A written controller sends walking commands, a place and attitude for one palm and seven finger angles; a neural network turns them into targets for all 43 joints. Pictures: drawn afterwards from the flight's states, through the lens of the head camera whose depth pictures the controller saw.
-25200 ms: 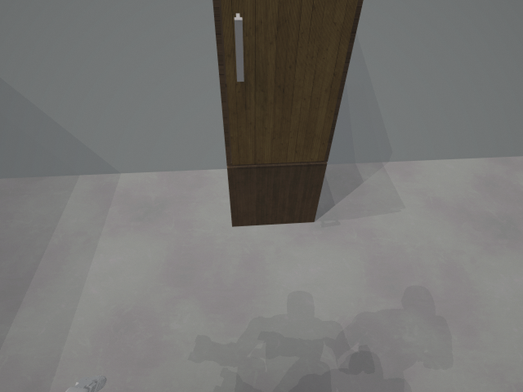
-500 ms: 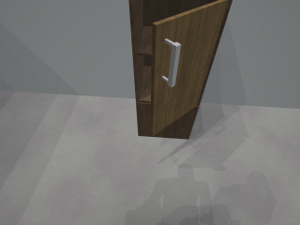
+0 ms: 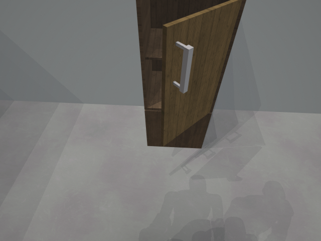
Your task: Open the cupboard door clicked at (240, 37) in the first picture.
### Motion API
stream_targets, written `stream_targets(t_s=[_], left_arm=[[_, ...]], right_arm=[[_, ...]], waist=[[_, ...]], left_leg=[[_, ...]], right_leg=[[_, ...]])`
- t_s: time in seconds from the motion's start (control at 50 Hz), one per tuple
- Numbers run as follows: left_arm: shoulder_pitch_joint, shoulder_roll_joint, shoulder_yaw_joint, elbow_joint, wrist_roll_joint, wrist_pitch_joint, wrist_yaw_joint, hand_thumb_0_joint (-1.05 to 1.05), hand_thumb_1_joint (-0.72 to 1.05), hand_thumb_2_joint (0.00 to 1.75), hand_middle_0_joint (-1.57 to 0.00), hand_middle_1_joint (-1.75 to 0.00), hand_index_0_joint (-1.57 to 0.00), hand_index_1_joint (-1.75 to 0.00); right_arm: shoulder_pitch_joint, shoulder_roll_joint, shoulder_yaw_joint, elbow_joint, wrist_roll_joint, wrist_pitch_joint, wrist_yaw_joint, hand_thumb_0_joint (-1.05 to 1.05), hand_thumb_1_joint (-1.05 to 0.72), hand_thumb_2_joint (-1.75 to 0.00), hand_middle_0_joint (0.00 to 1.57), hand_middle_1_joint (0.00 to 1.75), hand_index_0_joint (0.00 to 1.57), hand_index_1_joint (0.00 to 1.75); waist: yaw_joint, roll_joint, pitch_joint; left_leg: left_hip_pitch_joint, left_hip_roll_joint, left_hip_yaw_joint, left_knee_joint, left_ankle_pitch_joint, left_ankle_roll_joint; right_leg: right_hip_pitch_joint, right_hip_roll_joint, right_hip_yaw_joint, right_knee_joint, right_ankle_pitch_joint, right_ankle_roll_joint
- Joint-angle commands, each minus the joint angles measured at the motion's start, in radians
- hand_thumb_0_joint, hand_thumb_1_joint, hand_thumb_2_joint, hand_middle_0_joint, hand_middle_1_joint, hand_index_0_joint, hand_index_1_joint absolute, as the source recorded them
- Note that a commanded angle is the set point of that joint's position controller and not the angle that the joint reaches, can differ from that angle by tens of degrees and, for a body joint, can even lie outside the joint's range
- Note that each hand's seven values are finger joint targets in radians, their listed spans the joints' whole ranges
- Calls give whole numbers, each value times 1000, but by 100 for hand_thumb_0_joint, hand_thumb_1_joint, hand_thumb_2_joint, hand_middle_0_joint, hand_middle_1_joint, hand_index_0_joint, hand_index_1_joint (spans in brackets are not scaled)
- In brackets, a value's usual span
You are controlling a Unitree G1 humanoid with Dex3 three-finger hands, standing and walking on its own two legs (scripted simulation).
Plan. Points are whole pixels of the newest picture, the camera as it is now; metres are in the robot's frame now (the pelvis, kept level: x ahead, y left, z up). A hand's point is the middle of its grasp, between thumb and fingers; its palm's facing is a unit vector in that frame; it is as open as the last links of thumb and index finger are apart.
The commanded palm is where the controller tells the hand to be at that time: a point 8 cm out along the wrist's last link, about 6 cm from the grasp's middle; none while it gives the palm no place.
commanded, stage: let the arm hang, fingers relaxed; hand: left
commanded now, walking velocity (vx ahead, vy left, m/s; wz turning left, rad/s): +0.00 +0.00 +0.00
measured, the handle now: (181, 68) +0.61 -0.04 +0.11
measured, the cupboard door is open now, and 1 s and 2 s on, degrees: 44 44 44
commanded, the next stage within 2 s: look to check the result in 0.06 s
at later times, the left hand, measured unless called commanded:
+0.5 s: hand out of the picture +0.01 +0.16 -0.17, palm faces +0.04 -0.98 -0.20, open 7.4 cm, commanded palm none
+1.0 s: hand out of the picture +0.05 +0.17 -0.18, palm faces -0.03 -0.98 -0.20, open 7.4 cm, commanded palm none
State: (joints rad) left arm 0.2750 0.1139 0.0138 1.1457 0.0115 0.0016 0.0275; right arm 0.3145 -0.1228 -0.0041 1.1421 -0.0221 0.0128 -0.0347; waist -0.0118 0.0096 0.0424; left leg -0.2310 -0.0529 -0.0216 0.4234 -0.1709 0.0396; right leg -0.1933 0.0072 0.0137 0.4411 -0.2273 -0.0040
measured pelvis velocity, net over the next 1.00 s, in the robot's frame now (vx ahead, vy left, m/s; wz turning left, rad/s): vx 0.02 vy -0.01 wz -0.09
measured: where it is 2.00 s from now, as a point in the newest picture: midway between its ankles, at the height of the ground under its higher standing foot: outside the picture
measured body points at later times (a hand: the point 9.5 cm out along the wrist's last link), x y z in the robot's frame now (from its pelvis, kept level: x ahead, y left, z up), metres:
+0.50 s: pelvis +0.02 -0.01 +0.00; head +0.03 -0.01 +0.45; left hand +0.01 +0.22 -0.16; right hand +0.02 -0.23 -0.16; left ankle +0.04 +0.09 -0.74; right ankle +0.01 -0.12 -0.74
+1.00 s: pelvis +0.02 -0.01 +0.00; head +0.05 -0.02 +0.44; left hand +0.05 +0.22 -0.16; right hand +0.03 -0.25 -0.16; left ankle +0.04 +0.09 -0.74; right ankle +0.01 -0.12 -0.74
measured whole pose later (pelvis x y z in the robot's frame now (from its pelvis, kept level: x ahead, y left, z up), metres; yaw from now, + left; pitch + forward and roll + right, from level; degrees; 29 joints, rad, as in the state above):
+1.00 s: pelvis +0.02 -0.01 +0.00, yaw -5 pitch -1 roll +0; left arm 0.25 0.16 0.05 1.10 0.02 0.03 0.01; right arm 0.21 -0.16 -0.03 1.08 -0.02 0.03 -0.04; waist 0.00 0.00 0.07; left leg -0.23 0.00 0.05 0.50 -0.26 0.02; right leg -0.22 0.06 0.08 0.51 -0.28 -0.03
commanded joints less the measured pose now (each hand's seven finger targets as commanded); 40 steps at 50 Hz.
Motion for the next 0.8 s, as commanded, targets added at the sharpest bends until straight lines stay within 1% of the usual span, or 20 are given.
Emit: stream_targets(t_s=[0.0,0.02,0.08,0.1,0.12,0.16,0.18,0.24,0.28,0.32,0.36,0.4,0.5,0.58,0.6,0.64,0.68,0.72,0.74,0.78], left_arm=[[83,105,20,-10,-1,-9,11,0,90,90,-20,-30,-20,-30],[84,103,20,-10,-2,-10,10,0,90,90,-20,-30,-20,-30],[88,104,19,-9,-2,-15,12,0,90,90,-20,-30,-20,-30],[81,106,18,-10,-2,-15,12,0,90,90,-20,-30,-20,-30],[80,103,17,-9,-3,-16,12,0,90,90,-20,-30,-20,-30],[80,109,17,-9,-3,-18,12,0,90,90,-20,-30,-20,-30],[84,109,18,-9,-3,-18,13,0,90,90,-20,-30,-20,-30],[77,111,15,-8,-4,-19,12,0,90,90,-20,-30,-20,-30],[76,120,16,-9,-3,-19,12,0,90,90,-20,-30,-20,-30],[72,125,17,-10,-3,-21,12,0,90,90,-20,-30,-20,-30],[65,128,16,-10,-4,-22,12,0,90,90,-20,-30,-20,-30],[63,134,18,-12,-5,-23,12,0,90,90,-20,-30,-20,-30],[53,141,18,-12,-4,-22,11,0,90,90,-20,-30,-20,-30],[50,153,19,-16,-6,-26,11,0,90,90,-20,-30,-20,-30],[40,151,18,-17,-6,-24,11,0,90,90,-20,-30,-20,-30],[36,155,18,-18,-7,-23,10,0,90,90,-20,-30,-20,-30],[36,162,19,-18,-6,-23,10,0,90,90,-20,-30,-20,-30],[24,164,19,-20,-7,-23,9,0,90,90,-20,-30,-20,-30],[36,142,17,-18,-7,-18,9,0,90,90,-20,-30,-20,-30],[39,143,27,-27,-5,-8,10,0,90,90,-20,-30,-20,-30]], right_arm=[[60,-94,-18,-31,1,-15,-7,0,-90,-90,20,30,20,30],[58,-97,-16,-31,1,-16,-7,0,-90,-90,20,30,20,30],[53,-100,-17,-33,4,-19,-8,0,-90,-90,20,30,20,30],[52,-96,-16,-32,4,-20,-8,0,-90,-90,20,30,20,30],[51,-97,-15,-30,4,-20,-8,0,-90,-90,20,30,20,30],[49,-101,-16,-30,4,-19,-7,0,-90,-90,20,30,20,30],[42,-104,-16,-31,5,-19,-7,0,-90,-90,20,30,20,30],[37,-106,-15,-26,4,-18,-7,0,-90,-90,20,30,20,30],[30,-114,-15,-27,6,-19,-7,0,-90,-90,20,30,20,30],[23,-115,-15,-25,4,-21,-7,0,-90,-90,20,30,20,30],[17,-124,-15,-24,4,-21,-8,0,-90,-90,20,30,20,30],[9,-124,-13,-23,5,-24,-8,0,-90,-90,20,30,20,30],[-4,-134,-13,-23,5,-23,-8,0,-90,-90,20,30,20,30],[-13,-145,-14,-24,6,-25,-9,0,-90,-90,20,30,20,30],[-16,-140,-12,-20,5,-24,-8,0,-90,-90,20,30,20,30],[-18,-144,-12,-20,4,-24,-8,0,-90,-90,20,30,20,30],[-24,-155,-12,-22,6,-23,-8,0,-90,-90,20,30,20,30],[-26,-154,-12,-20,4,-23,-8,0,-90,-90,20,30,20,30],[-18,-135,-9,-19,3,-21,-9,0,-90,-90,20,30,20,30],[-9,-133,-16,-24,5,-11,-16,0,-90,-90,20,30,20,30]], waist=[[6,16,44],[5,32,39],[6,13,22],[4,3,32],[2,9,35],[-1,-6,31],[2,-5,32],[-2,-4,38],[2,-13,40],[0,-7,30],[-1,-18,30],[3,-9,26],[3,-10,28],[8,-9,-6],[4,-12,12],[5,4,21],[8,4,20],[5,0,31],[4,3,23],[5,-7,18]], left_leg=[[-37,126,-139,-128,-122,12],[-30,126,-137,-126,-106,12],[-7,126,-126,-106,-41,12],[-8,123,-121,-102,-30,10],[-3,123,-118,-101,-22,8],[12,120,-113,-94,-10,7],[17,121,-110,-88,0,9],[26,122,-108,-90,6,6],[26,123,-107,-86,16,7],[36,122,-102,-84,41,6],[42,126,-102,-86,52,5],[42,125,-99,-80,81,6],[47,126,-98,-85,77,4],[68,127,-92,-74,122,5],[61,126,-94,-78,117,2],[63,127,-96,-85,111,1],[62,129,-96,-86,103,2],[59,129,-97,-91,100,0],[74,133,-87,-83,103,-3],[85,142,-64,-42,110,-4]], right_leg=[[-30,-76,65,-83,-50,-44],[-27,-77,68,-82,-35,-44],[-17,-80,66,-85,-1,-44],[-19,-84,70,-88,4,-43],[-24,-85,74,-91,4,-44],[-28,-88,76,-98,2,-44],[-31,-89,74,-101,5,-45],[-34,-88,78,-104,6,-44],[-29,-88,77,-105,14,-44],[-20,-92,81,-106,34,-44],[-18,-90,82,-106,45,-44],[-2,-96,79,-106,70,-45],[2,-95,80,-113,65,-45],[32,-98,78,-113,115,-46],[27,-98,77,-113,113,-46],[22,-97,79,-116,102,-45],[26,-97,75,-123,90,-46],[24,-97,78,-125,89,-46],[10,-95,85,-118,100,-44],[-9,-94,100,-96,151,-47]])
